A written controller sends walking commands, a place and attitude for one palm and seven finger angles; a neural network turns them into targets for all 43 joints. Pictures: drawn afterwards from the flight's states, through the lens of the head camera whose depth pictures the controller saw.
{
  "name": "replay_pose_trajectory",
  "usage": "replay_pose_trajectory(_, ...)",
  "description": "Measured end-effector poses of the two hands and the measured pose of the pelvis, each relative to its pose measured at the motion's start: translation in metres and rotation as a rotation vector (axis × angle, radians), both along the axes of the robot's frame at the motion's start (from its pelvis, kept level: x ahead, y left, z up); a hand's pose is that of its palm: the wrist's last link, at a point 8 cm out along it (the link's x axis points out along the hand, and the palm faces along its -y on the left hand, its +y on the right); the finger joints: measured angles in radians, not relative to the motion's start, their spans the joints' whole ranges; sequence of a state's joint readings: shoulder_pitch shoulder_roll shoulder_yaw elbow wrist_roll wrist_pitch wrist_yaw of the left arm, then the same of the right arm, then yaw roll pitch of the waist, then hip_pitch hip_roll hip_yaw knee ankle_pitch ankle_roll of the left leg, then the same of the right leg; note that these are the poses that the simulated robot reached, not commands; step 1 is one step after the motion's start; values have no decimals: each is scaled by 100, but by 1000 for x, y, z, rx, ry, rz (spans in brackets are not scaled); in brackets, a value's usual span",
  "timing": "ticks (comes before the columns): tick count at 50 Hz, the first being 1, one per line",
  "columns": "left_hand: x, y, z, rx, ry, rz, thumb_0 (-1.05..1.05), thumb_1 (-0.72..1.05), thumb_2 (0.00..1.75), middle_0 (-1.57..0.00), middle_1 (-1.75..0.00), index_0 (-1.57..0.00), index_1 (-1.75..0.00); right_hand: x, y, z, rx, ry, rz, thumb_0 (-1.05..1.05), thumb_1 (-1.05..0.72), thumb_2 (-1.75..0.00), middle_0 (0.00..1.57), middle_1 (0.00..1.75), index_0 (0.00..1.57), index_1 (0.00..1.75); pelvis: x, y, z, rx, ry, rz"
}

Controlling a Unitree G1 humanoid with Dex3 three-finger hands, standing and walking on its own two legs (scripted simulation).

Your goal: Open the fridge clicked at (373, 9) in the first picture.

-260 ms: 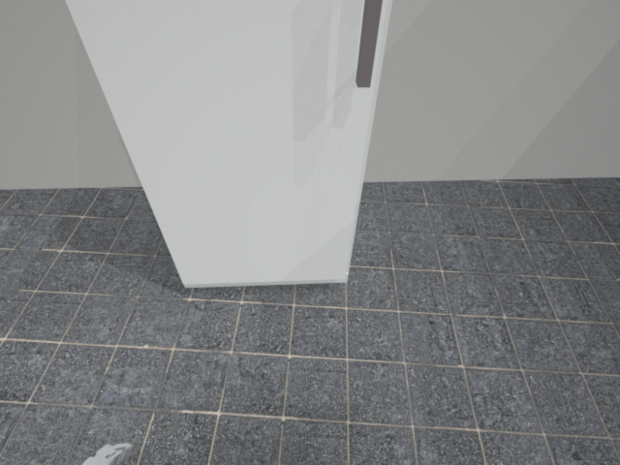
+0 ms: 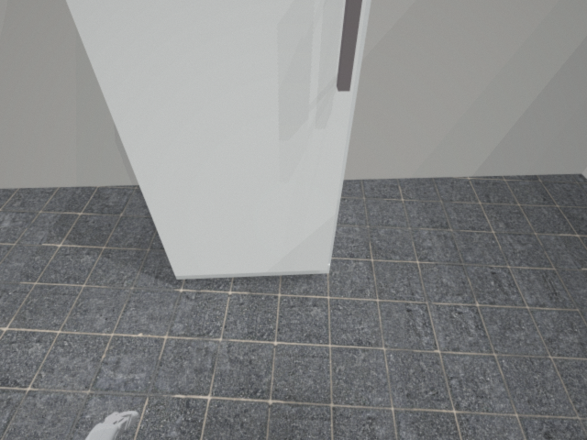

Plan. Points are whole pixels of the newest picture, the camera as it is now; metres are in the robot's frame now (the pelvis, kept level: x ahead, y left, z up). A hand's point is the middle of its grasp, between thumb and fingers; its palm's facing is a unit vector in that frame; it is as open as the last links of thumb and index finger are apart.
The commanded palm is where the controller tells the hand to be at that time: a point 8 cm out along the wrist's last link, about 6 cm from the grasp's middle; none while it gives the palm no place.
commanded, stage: stand and wait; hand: right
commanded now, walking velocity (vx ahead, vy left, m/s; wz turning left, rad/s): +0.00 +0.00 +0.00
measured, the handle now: (349, 14) +0.83 -0.07 +0.25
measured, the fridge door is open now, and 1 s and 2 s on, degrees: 0 0 0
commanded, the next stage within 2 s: look at it before walking up in 0.64 s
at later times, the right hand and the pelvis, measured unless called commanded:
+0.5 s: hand out of the picture +0.05 -0.23 -0.15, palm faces -0.03 +0.94 -0.34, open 7.4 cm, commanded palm none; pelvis -0.02 +0.02 +0.00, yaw +0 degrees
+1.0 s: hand out of the picture +0.07 -0.22 -0.15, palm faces -0.03 +0.94 -0.33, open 7.4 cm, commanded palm none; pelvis -0.01 +0.02 +0.01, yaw +0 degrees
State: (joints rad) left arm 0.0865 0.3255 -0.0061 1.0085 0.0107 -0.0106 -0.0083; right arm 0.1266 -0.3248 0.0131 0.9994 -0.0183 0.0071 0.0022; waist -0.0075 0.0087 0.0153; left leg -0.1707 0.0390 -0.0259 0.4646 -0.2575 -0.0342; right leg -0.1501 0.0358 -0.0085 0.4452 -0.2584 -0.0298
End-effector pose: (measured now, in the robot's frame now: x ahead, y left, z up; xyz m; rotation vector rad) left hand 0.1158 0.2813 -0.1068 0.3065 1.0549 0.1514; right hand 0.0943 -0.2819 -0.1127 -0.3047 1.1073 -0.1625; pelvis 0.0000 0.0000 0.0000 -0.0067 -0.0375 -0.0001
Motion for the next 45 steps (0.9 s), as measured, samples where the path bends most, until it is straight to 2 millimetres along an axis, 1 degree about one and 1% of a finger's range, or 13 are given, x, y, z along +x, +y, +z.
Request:
replay_pose_trajectory(5,-16,7,-2,6,42,14,1,91,90,-20,-30,-20,-30,-16,3,-3,3,39,-12,0,-90,-90,21,30,20,30,-4,4,1,0,0,-1)
replay_pose_trajectory(13,-46,20,-7,17,121,42,1,91,90,-20,-30,-20,-30,-40,1,-4,-12,99,-35,0,-90,-90,21,30,20,30,-9,9,3,1,-4,-2)
replay_pose_trajectory(17,-58,24,-9,18,148,52,1,91,90,-20,-30,-20,-30,-47,1,-3,-21,114,-40,0,-90,-90,21,30,20,29,-12,12,3,1,-6,-2)
replay_pose_trajectory(21,-66,26,-11,15,163,58,1,91,90,-20,-30,-20,-30,-50,1,-2,-26,118,-40,0,-90,-90,21,30,20,29,-14,14,4,1,-5,-1)
replay_pose_trajectory(26,-70,27,-12,8,171,60,1,91,90,-20,-30,-20,-30,-49,4,0,-27,114,-35,0,-90,-90,21,30,20,29,-16,15,4,0,-2,0)
replay_pose_trajectory(31,-71,27,-13,4,170,60,1,91,90,-20,-30,-20,-30,-45,7,0,-23,106,-29,0,-90,-90,21,30,20,29,-17,17,4,0,0,1)
replay_pose_trajectory(45,-61,28,-11,5,158,57,1,91,90,-20,-30,-20,-30,-34,13,-1,-13,92,-21,0,-90,-90,21,30,20,29,-12,19,5,1,6,1)
